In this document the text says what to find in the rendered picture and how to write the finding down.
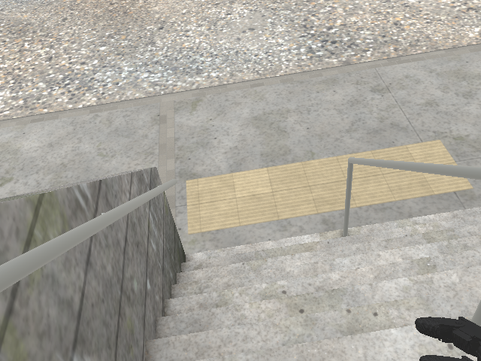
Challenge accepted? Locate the right robot hand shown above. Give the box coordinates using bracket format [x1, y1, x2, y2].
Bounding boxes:
[415, 317, 481, 361]

